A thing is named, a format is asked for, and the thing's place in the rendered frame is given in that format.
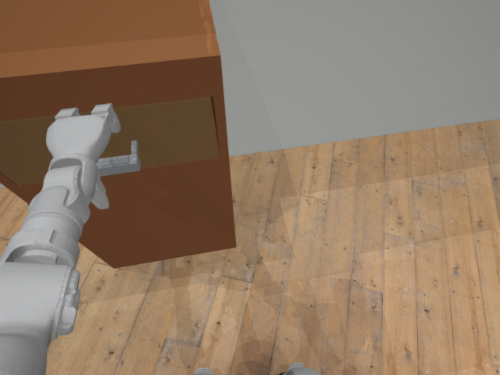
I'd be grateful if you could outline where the left robot hand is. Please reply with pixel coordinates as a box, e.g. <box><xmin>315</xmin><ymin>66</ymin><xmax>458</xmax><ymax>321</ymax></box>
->
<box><xmin>46</xmin><ymin>103</ymin><xmax>121</xmax><ymax>209</ymax></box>

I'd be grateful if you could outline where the left robot upper arm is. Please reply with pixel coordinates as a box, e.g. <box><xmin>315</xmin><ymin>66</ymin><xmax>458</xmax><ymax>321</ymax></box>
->
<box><xmin>0</xmin><ymin>262</ymin><xmax>80</xmax><ymax>375</ymax></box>

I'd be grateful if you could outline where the handle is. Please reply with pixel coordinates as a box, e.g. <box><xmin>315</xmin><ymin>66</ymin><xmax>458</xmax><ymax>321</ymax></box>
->
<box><xmin>96</xmin><ymin>140</ymin><xmax>141</xmax><ymax>177</ymax></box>

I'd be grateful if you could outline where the cabinet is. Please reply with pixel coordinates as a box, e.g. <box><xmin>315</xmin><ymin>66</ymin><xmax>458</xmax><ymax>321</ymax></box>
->
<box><xmin>0</xmin><ymin>0</ymin><xmax>236</xmax><ymax>269</ymax></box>

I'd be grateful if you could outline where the drawer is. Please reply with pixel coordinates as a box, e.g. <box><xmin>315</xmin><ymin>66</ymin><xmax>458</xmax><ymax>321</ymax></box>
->
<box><xmin>0</xmin><ymin>97</ymin><xmax>218</xmax><ymax>185</ymax></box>

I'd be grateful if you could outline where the right robot shin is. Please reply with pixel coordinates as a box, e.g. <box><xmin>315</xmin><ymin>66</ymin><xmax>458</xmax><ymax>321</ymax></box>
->
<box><xmin>285</xmin><ymin>362</ymin><xmax>304</xmax><ymax>373</ymax></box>

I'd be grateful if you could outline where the left robot forearm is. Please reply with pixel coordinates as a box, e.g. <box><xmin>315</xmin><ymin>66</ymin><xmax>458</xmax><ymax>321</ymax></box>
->
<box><xmin>0</xmin><ymin>153</ymin><xmax>98</xmax><ymax>270</ymax></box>

